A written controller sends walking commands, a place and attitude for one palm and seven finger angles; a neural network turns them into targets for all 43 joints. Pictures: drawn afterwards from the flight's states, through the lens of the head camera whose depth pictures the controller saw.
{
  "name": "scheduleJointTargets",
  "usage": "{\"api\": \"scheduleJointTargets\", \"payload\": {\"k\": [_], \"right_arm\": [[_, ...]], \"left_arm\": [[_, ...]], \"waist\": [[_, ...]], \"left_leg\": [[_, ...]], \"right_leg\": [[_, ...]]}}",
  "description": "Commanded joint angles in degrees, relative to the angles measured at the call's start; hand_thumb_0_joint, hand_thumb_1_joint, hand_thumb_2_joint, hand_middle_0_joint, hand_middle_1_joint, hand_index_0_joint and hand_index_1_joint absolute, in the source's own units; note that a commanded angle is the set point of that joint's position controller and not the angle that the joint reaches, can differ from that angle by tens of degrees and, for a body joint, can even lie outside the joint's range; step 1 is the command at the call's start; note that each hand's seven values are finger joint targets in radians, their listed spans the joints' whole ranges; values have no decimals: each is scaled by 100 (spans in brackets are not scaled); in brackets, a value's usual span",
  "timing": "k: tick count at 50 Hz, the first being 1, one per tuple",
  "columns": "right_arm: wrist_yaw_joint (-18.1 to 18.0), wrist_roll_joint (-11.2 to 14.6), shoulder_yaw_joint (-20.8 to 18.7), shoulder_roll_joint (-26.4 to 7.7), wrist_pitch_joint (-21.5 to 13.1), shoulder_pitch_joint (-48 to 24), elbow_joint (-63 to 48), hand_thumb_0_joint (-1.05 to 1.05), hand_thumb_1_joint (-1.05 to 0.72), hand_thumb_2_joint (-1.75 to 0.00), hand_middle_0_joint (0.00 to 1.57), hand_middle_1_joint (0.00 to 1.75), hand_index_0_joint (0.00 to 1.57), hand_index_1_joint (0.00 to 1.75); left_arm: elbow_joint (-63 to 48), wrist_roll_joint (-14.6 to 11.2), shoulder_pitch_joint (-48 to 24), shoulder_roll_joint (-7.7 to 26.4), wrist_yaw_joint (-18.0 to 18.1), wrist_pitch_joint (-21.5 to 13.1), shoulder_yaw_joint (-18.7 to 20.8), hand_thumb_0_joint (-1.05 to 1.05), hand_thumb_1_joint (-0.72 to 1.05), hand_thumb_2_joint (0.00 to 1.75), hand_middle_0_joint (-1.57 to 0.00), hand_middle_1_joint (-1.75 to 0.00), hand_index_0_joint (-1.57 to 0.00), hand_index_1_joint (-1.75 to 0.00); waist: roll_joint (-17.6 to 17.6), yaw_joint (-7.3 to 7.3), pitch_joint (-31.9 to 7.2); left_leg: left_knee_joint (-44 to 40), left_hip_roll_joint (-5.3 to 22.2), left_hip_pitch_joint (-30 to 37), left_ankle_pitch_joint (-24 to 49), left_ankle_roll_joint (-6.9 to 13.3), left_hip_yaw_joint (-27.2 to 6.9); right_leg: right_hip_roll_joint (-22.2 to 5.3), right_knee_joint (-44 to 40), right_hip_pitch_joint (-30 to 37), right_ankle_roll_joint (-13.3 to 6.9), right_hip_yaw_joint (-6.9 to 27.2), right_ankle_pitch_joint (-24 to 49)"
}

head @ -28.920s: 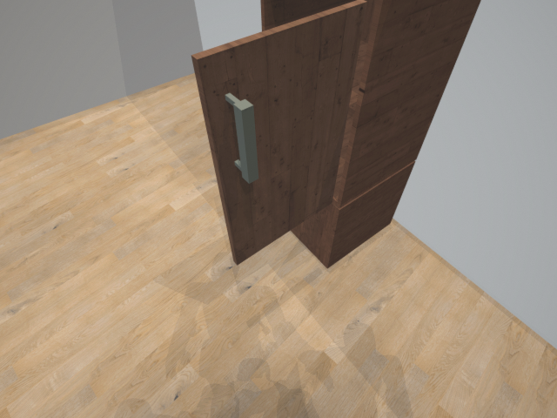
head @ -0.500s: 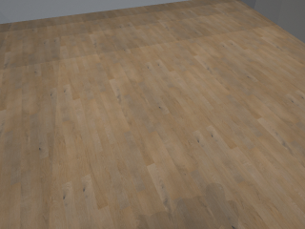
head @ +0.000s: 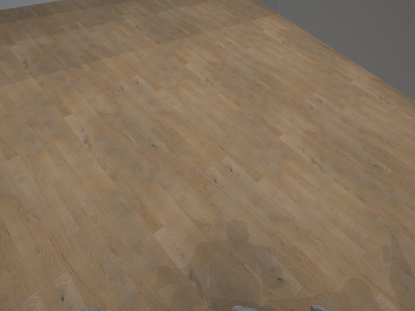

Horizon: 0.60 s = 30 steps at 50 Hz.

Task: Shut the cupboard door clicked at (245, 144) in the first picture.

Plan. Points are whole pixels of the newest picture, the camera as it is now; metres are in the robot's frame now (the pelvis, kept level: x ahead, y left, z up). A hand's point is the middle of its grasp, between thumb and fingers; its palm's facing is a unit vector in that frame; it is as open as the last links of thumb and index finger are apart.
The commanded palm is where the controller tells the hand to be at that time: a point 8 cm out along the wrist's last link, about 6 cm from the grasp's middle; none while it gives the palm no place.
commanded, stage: turn to face it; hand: left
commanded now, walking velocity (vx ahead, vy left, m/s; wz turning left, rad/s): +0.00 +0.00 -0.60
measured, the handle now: out of the picture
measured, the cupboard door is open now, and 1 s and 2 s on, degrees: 57 57 57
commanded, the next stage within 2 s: none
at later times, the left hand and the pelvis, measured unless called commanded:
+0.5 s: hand (146, 291) +0.17 +0.14 -0.14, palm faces -0.30 -0.91 -0.27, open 7.4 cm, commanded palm none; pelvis +0.02 -0.03 +0.01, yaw -18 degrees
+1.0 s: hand (154, 251) +0.26 +0.14 -0.16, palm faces -0.54 -0.82 -0.21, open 7.4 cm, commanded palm none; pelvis +0.06 +0.01 +0.01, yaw -36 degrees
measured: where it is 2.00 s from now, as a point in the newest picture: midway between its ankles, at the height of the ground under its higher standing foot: outside the picture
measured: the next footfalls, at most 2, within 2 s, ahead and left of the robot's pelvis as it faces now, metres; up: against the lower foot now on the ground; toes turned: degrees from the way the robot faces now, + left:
right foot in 0.32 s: +0.01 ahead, -0.14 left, +0.00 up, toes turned -17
left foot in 0.72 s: +0.14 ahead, +0.08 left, +0.00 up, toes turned -23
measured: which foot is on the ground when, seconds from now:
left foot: down 0.00-0.32, up 0.34-0.70, down 0.72-1.00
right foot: up 0.00-0.30, down 0.32-0.72, up 0.74-1.00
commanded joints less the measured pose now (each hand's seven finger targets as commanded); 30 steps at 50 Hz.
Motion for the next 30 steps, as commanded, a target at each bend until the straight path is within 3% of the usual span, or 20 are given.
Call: {"api": "scheduleJointTargets", "payload": {"k": [1,4,7,11,12,14,15,16,17,18,19,21,23,25,30], "right_arm": [[-117,-97,-265,-1196,-100,269,-427,0,-90,-90,20,30,20,30],[-129,-81,-293,-1150,-94,380,-373,0,-90,-90,20,30,20,30],[-80,-80,-352,-1205,-81,661,-244,0,-90,-90,20,30,20,30],[-22,-76,-426,-1304,-53,623,-201,0,-90,-90,20,30,20,30],[-13,-74,-441,-1338,-47,636,-183,0,-90,-90,20,30,20,30],[23,-25,-474,-1376,-28,473,-213,0,-90,-90,20,30,20,30],[51,27,-468,-1277,-30,403,-262,0,-90,-90,20,30,20,30],[68,67,-342,-768,-17,203,-522,0,-90,-90,20,30,20,30],[14,51,-279,-815,80,-50,-665,0,-90,-90,20,30,20,30],[-4,65,-261,-821,142,-92,-646,0,-90,-90,20,30,20,30],[-13,44,-295,-751,154,-127,-595,0,-90,-90,20,30,20,30],[30,23,-298,-887,129,-70,-452,0,-90,-90,20,30,20,30],[57,21,-288,-782,134,84,-395,0,-90,-90,20,30,20,30],[64,29,-267,-717,138,84,-383,0,-90,-90,20,30,20,30],[38,68,-253,-661,77,-168,-538,0,-90,-90,20,30,20,30]], "left_arm": [[-603,27,-198,516,-109,-109,209,0,90,90,-20,-30,-20,-30],[-636,11,-243,326,-175,-76,137,0,90,90,-20,-30,-20,-30],[-751,5,-502,229,-194,-72,104,0,90,90,-20,-30,-20,-30],[-801,23,-532,246,-197,-123,79,0,90,90,-20,-30,-20,-30],[-796,20,-518,258,-191,-148,83,0,90,90,-20,-30,-20,-30],[-666,30,-47,409,-168,-199,118,0,90,90,-20,-30,-20,-30],[-523,58,423,700,-131,-258,175,0,90,90,-20,-30,-20,-30],[-404,112,796,1356,-48,-331,298,0,90,90,-20,-30,-20,-30],[-315,16,975,1590,29,-299,328,0,90,90,-20,-30,-20,-30],[-363,6,844,1489,73,-279,307,0,90,90,-20,-30,-20,-30],[-464,25,401,1234,141,-260,312,0,90,90,-20,-30,-20,-30],[-591,-3,1,972,133,-297,185,0,90,90,-20,-30,-20,-30],[-606,4,12,926,125,-350,166,0,90,90,-20,-30,-20,-30],[-589,25,100,980,121,-356,182,0,90,90,-20,-30,-20,-30],[-507,63,227,1091,94,-314,232,0,90,90,-20,-30,-20,-30]], "waist": [[1459,-105,-379],[1330,-147,-535],[1356,-287,-603],[1640,-327,-684],[1616,-319,-726],[1330,-39,-836],[705,205,-1065],[-1260,414,-1051],[-1397,499,-933],[-969,393,-724],[-1230,223,-539],[-889,26,-527],[-611,-66,-790],[-384,-47,-900],[-496,51,-800]], "left_leg": [[-1399,1854,818,3073,846,-1196],[-1140,1610,1371,3450,732,-461],[-1131,1679,1395,3281,707,-199],[-835,1753,1444,3328,631,84],[-692,1765,1428,3375,573,99],[-76,1647,1064,2986,261,391],[709,1379,509,2371,-24,613],[1978,508,-1233,-927,-384,886],[3042,187,-1742,-2152,-439,193],[3493,316,-1858,-1759,-384,-328],[3564,393,-2097,-1363,-379,-468],[3470,403,-1917,-713,-490,-490],[3066,282,-1598,-533,-544,-404],[2626,170,-1423,-471,-564,-323],[1407,-51,-1028,-664,-522,-275]], "right_leg": [[-347,1869,-846,163,-219,-141],[-382,1214,-792,211,-579,104],[-382,470,-437,183,-732,300],[-285,-541,24,76,-1001,418],[-253,-903,248,28,-1025,523],[-208,-2019,1106,-80,-1099,1582],[-559,-2628,2011,-242,-629,2512],[-2000,-2867,3036,-778,1305,4530],[-2562,-2800,2621,-1332,1854,5579],[-2436,-2921,2254,-1475,1637,4674],[-2071,-3018,2111,-1324,1510,4063],[-1657,-2847,1962,-1161,993,4235],[-1495,-2703,1977,-1102,751,4596],[-1447,-2694,1969,-1136,832,4430],[-1439,-2566,1787,-1229,1349,4303]]}}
